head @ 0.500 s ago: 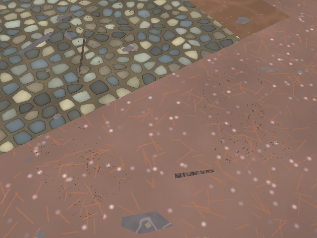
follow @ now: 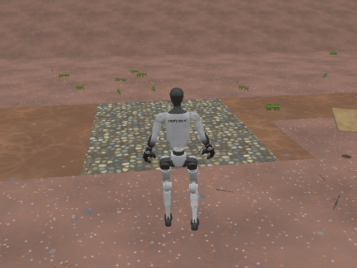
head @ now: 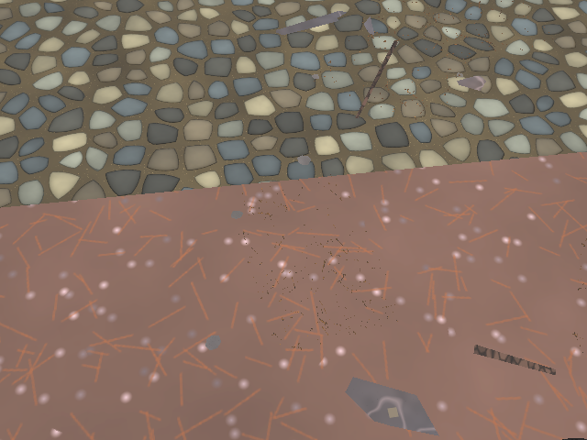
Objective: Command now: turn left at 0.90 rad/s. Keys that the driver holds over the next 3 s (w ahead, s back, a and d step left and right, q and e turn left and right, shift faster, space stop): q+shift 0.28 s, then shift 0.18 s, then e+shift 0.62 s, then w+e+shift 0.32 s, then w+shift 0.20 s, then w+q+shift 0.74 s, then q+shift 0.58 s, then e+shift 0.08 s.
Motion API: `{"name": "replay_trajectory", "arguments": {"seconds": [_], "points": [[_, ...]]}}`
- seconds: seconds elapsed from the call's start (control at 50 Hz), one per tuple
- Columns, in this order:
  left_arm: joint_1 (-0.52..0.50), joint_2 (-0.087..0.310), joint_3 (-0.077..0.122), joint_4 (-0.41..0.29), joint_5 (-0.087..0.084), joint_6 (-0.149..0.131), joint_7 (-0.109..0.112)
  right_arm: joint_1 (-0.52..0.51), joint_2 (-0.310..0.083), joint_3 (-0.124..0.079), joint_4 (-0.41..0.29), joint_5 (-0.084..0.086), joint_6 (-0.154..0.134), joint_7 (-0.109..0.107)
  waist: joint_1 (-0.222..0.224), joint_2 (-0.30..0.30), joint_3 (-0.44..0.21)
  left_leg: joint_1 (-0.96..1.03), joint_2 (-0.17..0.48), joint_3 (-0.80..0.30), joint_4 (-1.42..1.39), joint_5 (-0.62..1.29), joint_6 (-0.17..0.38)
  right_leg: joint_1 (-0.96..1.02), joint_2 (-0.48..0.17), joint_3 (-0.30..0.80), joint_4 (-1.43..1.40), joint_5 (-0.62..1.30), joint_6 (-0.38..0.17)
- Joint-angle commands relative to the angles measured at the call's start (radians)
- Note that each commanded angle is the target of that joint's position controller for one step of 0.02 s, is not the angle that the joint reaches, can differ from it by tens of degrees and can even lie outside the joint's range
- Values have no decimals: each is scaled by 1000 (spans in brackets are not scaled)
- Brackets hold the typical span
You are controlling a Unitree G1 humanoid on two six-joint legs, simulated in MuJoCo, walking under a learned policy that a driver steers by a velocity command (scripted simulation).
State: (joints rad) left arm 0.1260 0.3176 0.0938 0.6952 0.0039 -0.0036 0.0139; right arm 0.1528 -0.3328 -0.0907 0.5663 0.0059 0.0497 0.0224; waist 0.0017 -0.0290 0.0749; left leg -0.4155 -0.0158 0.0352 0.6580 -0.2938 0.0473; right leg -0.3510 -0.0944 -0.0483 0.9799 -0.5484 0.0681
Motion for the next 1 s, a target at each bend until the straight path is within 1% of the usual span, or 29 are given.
{"name": "replay_trajectory", "arguments": {"seconds": [0.02, 0.04, 0.06, 0.12, 0.18, 0.26, 0.36, 0.38, 0.4, 0.42, 0.44, 0.46, 0.48, 0.52, 0.54, 0.56, 0.6, 0.62, 0.68, 0.7, 0.72, 0.74, 0.76, 0.78, 0.82, 0.84, 0.92, 0.96, 1.0], "points": [[-112, 96, 12, -134, -3, -29, 7, 124, -206, -59, -47, -7, -53, -11, -73, 163, -236, 449, 321, -530, -307, 452, 277, -396, 74, 161, 312, -41, -21], [-92, 98, 14, -114, 5, -27, 18, 71, -182, -52, -50, 14, -50, -20, -39, 94, -188, 386, 266, -473, -313, 365, 221, -382, 54, 164, 234, 38, -26], [-77, 114, 20, -109, 12, -22, 25, 9, -169, -45, -63, 22, -41, -32, -8, 105, -164, 312, 231, -434, -319, 336, 191, -335, 53, 166, 159, 102, -25], [-31, 80, 10, -77, 9, -20, 15, -24, -171, -45, -82, 5, -25, -55, 16, 125, -183, 233, 169, -402, -315, 351, 177, -234, 113, 151, 45, 199, 2], [-45, 58, -2, -70, 3, -18, 12, -13, -182, -51, -79, 14, -17, -65, 4, 134, -186, 211, 145, -446, -303, 246, 163, -197, 148, 169, -103, 237, 18], [-68, 72, 1, -72, -4, -24, 3, -19, -186, -55, -83, 13, -7, -63, -12, 185, -166, 165, 122, -537, -291, 133, 143, -132, 176, 192, -235, 253, 12], [2, 91, 12, -46, -6, -45, -14, -47, -150, -36, -88, 15, 2, -55, 4, 224, -204, 182, 99, -575, -188, 262, 110, 56, 147, 163, -481, 338, -28], [11, 99, 16, -43, 1, -46, -14, -30, -129, -27, -82, 17, 3, -54, 6, 192, -200, 150, 67, -553, -149, 199, 81, 135, 110, 172, -573, 428, -50], [-1, 148, 23, -61, 16, -41, -10, 34, -78, -9, -72, 6, 2, -50, -29, 18, -217, 77, -17, -457, 11, -82, 30, 224, -69, 356, -642, 478, -119], [-9, 209, 33, -53, 43, -30, -7, 37, -95, -13, -98, 13, -6, -51, -60, -252, -136, -97, -170, -262, 203, -349, -33, 200, -222, 591, -705, 577, -287], [-21, 160, 23, -72, 38, -34, -6, 51, -177, -36, -77, -5, -17, -54, -42, -194, -132, -133, -102, -262, 426, -348, -78, 162, -285, 666, -705, 523, -367], [-41, 118, 8, -81, 24, -32, 0, 41, -203, -47, -54, 3, -17, -51, -39, -118, -119, -124, -82, -258, 503, -276, -93, 136, -238, 563, -685, 482, -343], [-54, 89, -4, -80, 12, -28, 4, 34, -163, -36, -34, -2, -12, -54, -35, -71, -109, -99, -80, -258, 517, -231, -112, 118, -165, 487, -676, 430, -299], [-65, 24, -39, -61, 1, -26, 1, 42, -46, 5, -20, -18, -9, -50, -42, -62, -107, -36, -51, -250, 418, -173, -138, 108, -86, 410, -674, 409, -257], [-71, 24, -42, -55, -2, -19, -3, 35, -13, 20, -22, -25, -12, -42, -48, -92, -103, 9, -19, -169, 284, -164, -148, 107, -40, 360, -679, 414, -237], [-60, 56, -29, -55, -10, -7, -3, -1, 1, 26, -31, -26, -20, -39, -26, -135, -89, 46, -17, -113, 157, -179, -153, 112, -6, 343, -667, 453, -230], [32, 166, 12, -50, -14, 14, -2, -52, -34, 13, -36, -5, -32, -44, 30, -175, -95, 58, -56, -83, 24, -219, -153, 188, -20, 415, -633, 527, -254], [52, 183, 19, -52, -18, 18, -1, -42, -51, 5, -28, 8, -37, -46, 34, -175, -114, 64, -67, -97, -36, -187, -146, 227, -37, 467, -626, 549, -264], [12, 171, 25, -71, -52, 24, 9, 48, -60, -7, 19, 15, -52, -49, -21, -161, -147, 199, -66, -108, -307, 20, -94, 214, -26, 528, -592, 595, -234], [19, 151, 22, -72, -56, 24, 15, 78, -85, -16, 31, 11, -55, -51, -25, -139, -180, 329, -17, -126, -332, 95, -70, 127, 0, 505, -564, 553, -193], [8, 108, 13, -88, -51, 20, 17, 114, -138, -30, 37, -10, -53, -55, -31, -23, -207, 447, 120, -220, -306, 178, -4, -22, 50, 416, -453, 445, -136], [-1, 75, 4, -117, -46, 12, 14, 93, -190, -45, 50, -37, -45, -49, -11, 261, -144, 422, 283, -389, -330, 377, 119, -211, 177, 213, -309, 162, -74], [44, 130, 24, -97, -32, 8, 12, 35, -128, -30, 19, -57, -49, -50, -13, 261, -146, 403, 399, -440, -330, 549, 209, -249, 150, 171, -78, -60, -26], [72, 160, 40, -76, -34, 11, 6, -4, -76, -12, 5, -52, -52, -57, 4, 193, -141, 388, 389, -379, -319, 621, 209, -259, 119, 165, 72, -47, -6], [99, 120, 37, -58, -35, 37, 4, -68, -51, -5, 3, -18, -58, -68, 28, 156, -106, 399, 302, -230, -289, 633, 147, -314, 82, 144, 158, 68, 28], [78, 92, 27, -68, -35, 43, 0, -57, -57, -7, 11, -10, -59, -72, 15, 162, -92, 407, 284, -182, -287, 671, 141, -337, 66, 124, 154, 112, 41], [-20, 49, -1, -141, -40, 46, -31, 6, -93, -23, 35, -20, -38, -77, -49, 176, -97, 439, 283, -86, -300, 627, 161, -309, 31, 44, -9, 189, 54], [-32, 51, -6, -167, -35, 47, -44, 2, -128, -35, 38, -14, -34, -68, -52, 178, -104, 413, 306, -52, -300, 616, 160, -234, 25, 14, -105, 198, 33], [-15, 74, 3, -175, -34, 54, -52, -10, -154, -44, 41, 0, -39, -54, -39, 184, -108, 376, 316, -9, -278, 621, 142, -147, 39, -27, -188, 209, 6]]}}
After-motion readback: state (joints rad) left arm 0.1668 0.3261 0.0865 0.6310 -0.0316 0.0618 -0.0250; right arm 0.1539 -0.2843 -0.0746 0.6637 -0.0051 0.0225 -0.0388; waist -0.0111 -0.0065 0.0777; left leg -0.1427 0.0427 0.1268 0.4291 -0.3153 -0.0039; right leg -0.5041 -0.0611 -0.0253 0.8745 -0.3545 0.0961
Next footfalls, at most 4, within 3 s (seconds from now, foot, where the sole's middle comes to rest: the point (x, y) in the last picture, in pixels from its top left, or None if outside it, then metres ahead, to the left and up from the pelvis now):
0.40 right None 0.15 -0.10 -0.76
0.70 left None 0.02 0.11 -0.76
1.10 right None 0.12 -0.14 -0.76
1.54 left None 0.36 0.02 -0.76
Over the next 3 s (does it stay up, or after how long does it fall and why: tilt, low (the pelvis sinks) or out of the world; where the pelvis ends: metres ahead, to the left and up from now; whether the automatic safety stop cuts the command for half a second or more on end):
stays up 1.19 -0.24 0.01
